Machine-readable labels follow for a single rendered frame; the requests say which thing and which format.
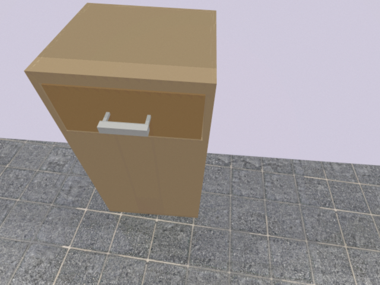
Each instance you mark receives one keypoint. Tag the drawer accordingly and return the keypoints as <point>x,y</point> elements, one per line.
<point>173,114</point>

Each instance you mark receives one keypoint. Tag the cabinet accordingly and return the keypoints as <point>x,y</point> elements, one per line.
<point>140,48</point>

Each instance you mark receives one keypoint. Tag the handle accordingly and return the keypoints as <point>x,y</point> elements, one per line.
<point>124,128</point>

